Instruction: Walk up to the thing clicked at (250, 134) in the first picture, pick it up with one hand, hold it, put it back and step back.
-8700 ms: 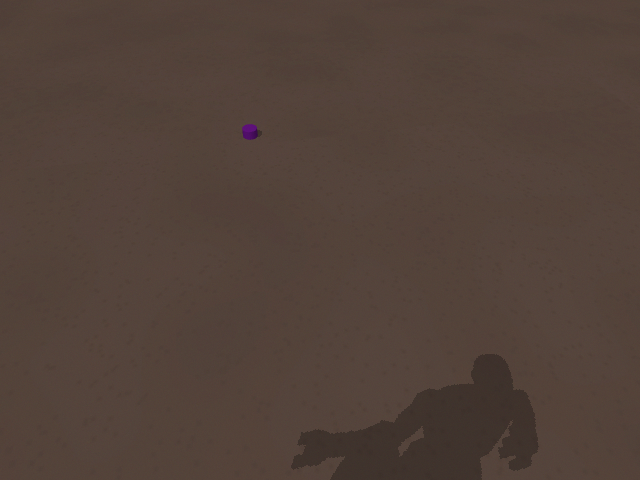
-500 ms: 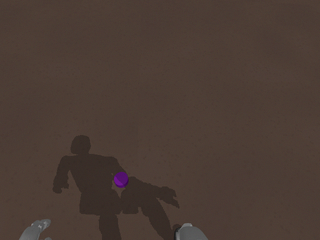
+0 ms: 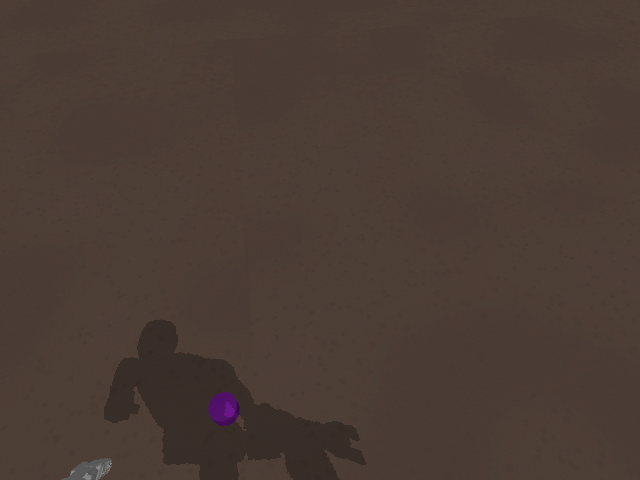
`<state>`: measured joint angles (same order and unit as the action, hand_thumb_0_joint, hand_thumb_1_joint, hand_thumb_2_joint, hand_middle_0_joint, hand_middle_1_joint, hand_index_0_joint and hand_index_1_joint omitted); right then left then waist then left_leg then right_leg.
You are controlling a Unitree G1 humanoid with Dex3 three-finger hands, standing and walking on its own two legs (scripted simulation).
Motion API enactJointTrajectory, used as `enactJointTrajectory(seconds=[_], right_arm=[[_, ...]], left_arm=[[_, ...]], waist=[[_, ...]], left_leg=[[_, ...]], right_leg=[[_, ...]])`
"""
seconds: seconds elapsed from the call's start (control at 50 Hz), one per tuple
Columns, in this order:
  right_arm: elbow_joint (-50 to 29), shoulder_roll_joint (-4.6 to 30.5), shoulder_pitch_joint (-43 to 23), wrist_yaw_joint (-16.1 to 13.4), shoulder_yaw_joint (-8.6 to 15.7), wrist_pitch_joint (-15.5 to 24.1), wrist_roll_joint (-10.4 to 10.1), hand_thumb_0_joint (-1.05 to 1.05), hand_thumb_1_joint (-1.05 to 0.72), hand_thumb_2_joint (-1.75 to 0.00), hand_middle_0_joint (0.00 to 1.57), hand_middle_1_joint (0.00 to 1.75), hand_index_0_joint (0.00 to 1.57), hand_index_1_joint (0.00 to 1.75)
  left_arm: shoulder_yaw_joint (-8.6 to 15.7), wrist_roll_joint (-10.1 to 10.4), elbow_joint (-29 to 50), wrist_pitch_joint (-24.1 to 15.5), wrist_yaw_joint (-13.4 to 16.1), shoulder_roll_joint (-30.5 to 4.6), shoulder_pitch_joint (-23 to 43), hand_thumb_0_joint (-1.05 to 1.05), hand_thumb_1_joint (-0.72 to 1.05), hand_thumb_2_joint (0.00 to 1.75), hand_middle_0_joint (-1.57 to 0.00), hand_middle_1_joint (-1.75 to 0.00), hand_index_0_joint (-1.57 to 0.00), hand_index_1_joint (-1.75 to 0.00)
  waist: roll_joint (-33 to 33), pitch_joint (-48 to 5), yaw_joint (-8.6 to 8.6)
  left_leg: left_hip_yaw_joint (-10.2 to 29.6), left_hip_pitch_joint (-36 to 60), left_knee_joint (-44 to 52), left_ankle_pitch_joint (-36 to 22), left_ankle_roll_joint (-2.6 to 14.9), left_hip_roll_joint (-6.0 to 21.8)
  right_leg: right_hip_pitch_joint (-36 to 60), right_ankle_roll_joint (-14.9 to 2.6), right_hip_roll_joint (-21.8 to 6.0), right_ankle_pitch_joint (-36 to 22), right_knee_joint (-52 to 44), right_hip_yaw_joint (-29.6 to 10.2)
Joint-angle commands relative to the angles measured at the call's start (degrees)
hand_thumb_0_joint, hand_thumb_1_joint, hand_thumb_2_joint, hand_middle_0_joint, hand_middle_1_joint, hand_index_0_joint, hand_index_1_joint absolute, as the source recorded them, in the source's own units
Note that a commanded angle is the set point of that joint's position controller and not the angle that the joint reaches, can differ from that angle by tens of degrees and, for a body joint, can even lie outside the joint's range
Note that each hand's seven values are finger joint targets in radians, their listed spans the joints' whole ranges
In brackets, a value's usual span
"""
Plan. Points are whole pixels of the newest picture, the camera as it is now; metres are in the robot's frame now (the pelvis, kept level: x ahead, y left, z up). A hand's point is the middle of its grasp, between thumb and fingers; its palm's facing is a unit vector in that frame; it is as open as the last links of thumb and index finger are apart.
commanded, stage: walk up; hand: left
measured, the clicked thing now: (224, 409) +0.44 +0.27 -0.74
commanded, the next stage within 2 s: none
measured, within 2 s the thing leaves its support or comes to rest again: neither
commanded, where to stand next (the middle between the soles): +0.04 +0.03 m, yaw +0 degrees
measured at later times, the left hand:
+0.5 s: hand out of the picture +0.08 +0.30 -0.16, palm faces -0.01 -0.92 -0.40, open 7.3 cm
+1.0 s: hand out of the picture +0.06 +0.28 -0.14, palm faces +0.00 -0.94 -0.35, open 7.3 cm
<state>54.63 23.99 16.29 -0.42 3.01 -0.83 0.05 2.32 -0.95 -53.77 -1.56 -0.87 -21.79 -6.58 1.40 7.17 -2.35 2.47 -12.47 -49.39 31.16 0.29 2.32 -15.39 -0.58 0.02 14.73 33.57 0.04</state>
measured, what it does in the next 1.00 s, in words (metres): steps on the spot: left foot, then right foot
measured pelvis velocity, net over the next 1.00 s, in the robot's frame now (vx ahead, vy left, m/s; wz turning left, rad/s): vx -0.01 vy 0.02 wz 0.00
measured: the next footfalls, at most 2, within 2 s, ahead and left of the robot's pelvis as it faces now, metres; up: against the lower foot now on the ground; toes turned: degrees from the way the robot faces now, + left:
left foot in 0.30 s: +0.04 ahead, +0.13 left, +0.00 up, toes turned +1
right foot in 0.56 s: -0.01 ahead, -0.10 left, +0.00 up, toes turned +1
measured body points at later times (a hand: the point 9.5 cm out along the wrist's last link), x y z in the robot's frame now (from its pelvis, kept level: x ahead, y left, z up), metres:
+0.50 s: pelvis -0.03 +0.03 +0.00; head +0.03 +0.04 +0.44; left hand +0.08 +0.35 -0.13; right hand +0.06 -0.29 -0.11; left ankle +0.00 +0.13 -0.73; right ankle -0.05 -0.11 -0.69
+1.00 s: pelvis -0.01 +0.02 +0.02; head -0.02 +0.03 +0.47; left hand +0.06 +0.33 -0.11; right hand +0.09 -0.27 -0.11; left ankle +0.00 +0.13 -0.73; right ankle -0.05 -0.10 -0.73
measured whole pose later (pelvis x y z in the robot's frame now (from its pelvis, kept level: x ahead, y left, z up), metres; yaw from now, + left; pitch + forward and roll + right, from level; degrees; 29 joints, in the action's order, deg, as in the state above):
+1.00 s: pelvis -0.01 +0.02 +0.02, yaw +0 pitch -2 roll +0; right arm 60.7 20.0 6.5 1.4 0.4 1.5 0.2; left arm -0.1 -0.4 -61.9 -1.5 -0.2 -20.8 -7.8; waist -0.2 1.8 0.6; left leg -0.9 -9.5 -23.6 11.7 1.1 -0.7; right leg -3.9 0.6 -0.3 15.5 21.9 -1.0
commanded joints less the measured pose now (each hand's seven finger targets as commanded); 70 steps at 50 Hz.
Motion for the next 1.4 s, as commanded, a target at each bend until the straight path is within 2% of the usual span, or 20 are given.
enactJointTrajectory(seconds=[0.0,0.12,0.22,0.26,0.28,0.3,0.32,0.38,0.46,0.52,0.56,0.6,0.7,0.94,1.14,1.16,1.2,1.26,1.34,1.38], right_arm=[[-2.0,8.9,1.6,-0.9,1.4,0.8,-0.9,0.00,-0.90,-0.90,0.20,0.30,0.20,0.30],[-1.0,9.1,0.6,-1.0,1.8,-0.3,-0.4,0.00,-0.90,-0.90,0.20,0.30,0.20,0.30],[-2.4,9.0,0.7,-0.2,3.1,-0.5,1.1,0.00,-0.90,-0.90,0.20,0.30,0.20,0.30],[-3.7,12.3,-1.0,0.1,4.3,0.0,2.7,0.00,-0.90,-0.90,0.20,0.30,0.20,0.30],[-5.9,15.6,-5.2,0.5,5.0,0.2,2.8,0.00,-0.90,-0.90,0.20,0.30,0.20,0.30],[-6.5,17.3,-5.3,0.7,5.4,0.3,2.1,0.00,-0.90,-0.90,0.20,0.30,0.20,0.30],[-6.0,15.6,-4.7,0.6,5.4,0.3,2.0,0.00,-0.90,-0.90,0.20,0.30,0.20,0.30],[-7.1,11.4,-8.2,-0.6,4.0,1.1,1.8,0.00,-0.90,-0.90,0.20,0.30,0.20,0.30],[-6.2,11.8,-4.4,-0.3,3.7,2.1,2.1,0.00,-0.90,-0.90,0.20,0.30,0.20,0.30],[-6.4,12.1,-8.5,0.3,2.7,1.7,1.5,0.00,-0.90,-0.90,0.20,0.30,0.20,0.30],[-7.1,7.6,-8.8,0.8,1.1,1.6,0.1,0.00,-0.90,-0.90,0.20,0.30,0.20,0.30],[-4.8,8.6,-9.1,0.6,1.7,1.6,0.5,0.00,-0.90,-0.90,0.20,0.30,0.20,0.30],[-2.4,10.1,-9.9,1.1,1.4,3.4,0.8,0.00,-0.90,-0.90,0.20,0.30,0.20,0.30],[2.9,8.7,-12.1,0.6,0.4,3.6,0.0,0.00,-0.90,-0.90,0.20,0.30,0.20,0.30],[4.3,8.1,-13.8,0.5,0.3,3.2,0.2,0.00,-0.90,-0.90,0.20,0.30,0.20,0.30],[4.9,11.3,-16.0,0.3,1.0,1.9,-0.2,0.00,-0.90,-0.90,0.20,0.30,0.20,0.30],[3.9,11.0,-13.9,0.1,1.5,1.4,-1.0,0.00,-0.90,-0.90,0.20,0.30,0.20,0.30],[1.6,11.8,-13.0,0.1,2.8,0.6,-0.8,0.00,-0.90,-0.90,0.20,0.30,0.20,0.30],[-2.9,12.4,-17.7,-0.2,3.7,-1.0,0.4,0.00,-0.90,-0.90,0.20,0.30,0.20,0.30],[-4.5,12.0,-19.6,-0.1,3.7,-1.6,1.0,0.00,-0.90,-0.90,0.20,0.30,0.20,0.30]], left_arm=[[2.7,0.7,3.9,-0.8,2.0,-13.8,1.9,0.00,0.90,0.90,-0.20,-0.30,-0.20,-0.30],[3.4,0.5,5.6,0.8,2.5,-14.9,4.8,0.00,0.90,0.90,-0.20,-0.30,-0.20,-0.30],[3.8,1.0,6.7,1.8,3.4,-15.7,6.2,0.00,0.90,0.90,-0.20,-0.30,-0.20,-0.30],[3.0,2.2,7.2,2.3,3.6,-12.8,5.7,0.00,0.90,0.90,-0.20,-0.30,-0.20,-0.30],[2.5,2.9,6.9,2.7,3.9,-10.2,3.1,0.00,0.90,0.90,-0.20,-0.30,-0.20,-0.30],[3.0,2.3,6.5,3.2,4.8,-11.4,4.6,0.00,0.90,0.90,-0.20,-0.30,-0.20,-0.30],[3.2,2.1,5.7,3.2,5.0,-11.6,4.7,0.00,0.90,0.90,-0.20,-0.30,-0.20,-0.30],[3.0,2.0,4.2,2.6,4.0,-11.2,1.1,0.00,0.90,0.90,-0.20,-0.30,-0.20,-0.30],[2.6,0.5,3.5,0.9,1.9,-10.8,2.0,0.00,0.90,0.90,-0.20,-0.30,-0.20,-0.30],[2.3,0.0,0.4,-0.2,2.1,-9.3,-3.8,0.00,0.90,0.90,-0.20,-0.30,-0.20,-0.30],[3.0,-1.4,0.0,-1.7,2.5,-13.6,-4.4,0.00,0.90,0.90,-0.20,-0.30,-0.20,-0.30],[2.6,-0.9,1.7,-1.6,1.6,-16.6,2.3,0.00,0.90,0.90,-0.20,-0.30,-0.20,-0.30],[0.9,0.4,-0.1,-1.3,0.9,-11.4,0.7,0.00,0.90,0.90,-0.20,-0.30,-0.20,-0.30],[0.4,0.7,-4.5,-1.5,1.5,-11.2,1.3,0.00,0.90,0.90,-0.20,-0.30,-0.20,-0.30],[0.0,0.6,-6.3,-1.2,1.6,-11.1,3.9,0.00,0.90,0.90,-0.20,-0.30,-0.20,-0.30],[1.2,1.7,-5.8,-0.1,2.4,-13.4,5.4,0.00,0.90,0.90,-0.20,-0.30,-0.20,-0.30],[1.3,2.2,-4.4,0.6,2.8,-12.4,3.6,0.00,0.90,0.90,-0.20,-0.30,-0.20,-0.30],[1.3,2.1,-2.1,1.7,2.7,-10.9,4.1,0.00,0.90,0.90,-0.20,-0.30,-0.20,-0.30],[2.0,1.4,-1.3,3.7,2.6,-10.5,-0.1,0.00,0.90,0.90,-0.20,-0.30,-0.20,-0.30],[2.7,1.0,-1.9,3.9,2.3,-9.8,-4.1,0.00,0.90,0.90,-0.20,-0.30,-0.20,-0.30]], waist=[[-9.2,-4.8,1.00],[-14.6,-6.7,1.10],[-11.1,-10.7,-0.16],[0.9,-10.1,0.13],[8.8,-8.8,2.52],[12.2,-11.1,-0.45],[9.9,-9.8,-0.40],[6.8,-10.4,2.60],[5.8,-12.3,-0.37],[6.3,-9.2,3.54],[-3.0,-10.0,3.40],[-6.4,-5.5,0.97],[-3.5,-5.4,1.62],[-0.7,-10.1,2.41],[-0.8,-8.0,2.27],[-0.2,0.0,2.56],[0.0,-6.6,2.24],[2.3,-15.0,1.87],[9.0,-14.0,3.25],[8.3,-12.3,4.99]], left_leg=[[4.5,-7.0,-3.7,-0.1,0.30,-0.8],[-0.3,-5.6,-0.8,-4.5,-0.83,-3.3],[-1.6,-3.2,10.9,-11.3,0.98,-2.7],[8.7,-0.6,23.5,-36.0,3.64,4.6],[19.0,2.1,26.4,-45.8,8.18,12.1],[22.6,1.7,25.8,-54.3,14.30,17.2],[23.2,-1.0,26.6,-51.5,16.19,17.3],[11.7,4.6,21.9,-45.0,12.63,11.2],[13.8,10.1,23.1,-26.2,12.05,11.8],[8.8,0.5,19.9,-29.7,9.67,9.9],[4.4,-10.0,13.3,-25.8,3.06,3.7],[0.4,-2.0,12.5,-4.3,1.21,-0.4],[9.8,5.3,28.5,-14.3,4.60,5.5],[3.8,8.8,29.1,-34.9,2.33,4.5],[3.1,7.4,31.3,-32.0,1.65,4.1],[4.7,3.7,27.6,-48.7,1.78,4.7],[4.1,7.2,25.5,-59.2,3.81,6.2],[5.5,10.4,25.0,-62.3,6.97,9.0],[9.4,-1.1,27.6,-45.5,12.13,13.4],[9.6,-4.5,24.7,-40.7,12.25,13.1]], right_leg=[[3.2,-10.19,-14.2,-18.1,-12.8,-12.5],[0.9,-11.81,-15.7,-37.2,-6.8,-10.0],[1.9,-9.92,-16.6,-32.0,0.7,-10.8],[-2.4,-4.02,-8.9,-18.7,11.1,-6.1],[-9.0,-0.99,0.9,2.3,18.4,-1.1],[-8.7,-0.93,4.0,24.8,27.7,-3.7],[-8.3,-0.97,4.1,25.4,32.7,-7.2],[-11.5,-1.10,2.3,17.5,32.7,-7.9],[-6.0,0.75,-0.1,17.5,9.3,-3.1],[7.0,-0.92,0.9,4.9,-10.5,0.5],[16.3,-4.75,-7.1,-1.7,-14.8,-15.5],[0.1,-11.16,-16.6,7.5,-13.7,-22.8],[-2.3,-1.77,-4.3,2.9,-11.2,-6.6],[9.0,-1.46,-6.4,-13.6,-15.0,-5.5],[10.1,-1.06,-6.4,-12.2,-17.4,-5.7],[4.4,-0.91,-7.2,-26.2,-12.2,-6.2],[6.6,-0.70,-5.7,-28.6,-7.0,-3.7],[6.8,-1.09,-2.4,-19.2,0.9,-1.7],[6.8,-2.19,0.2,10.3,13.4,-1.3],[7.5,-2.37,-0.6,12.0,9.1,-0.9]])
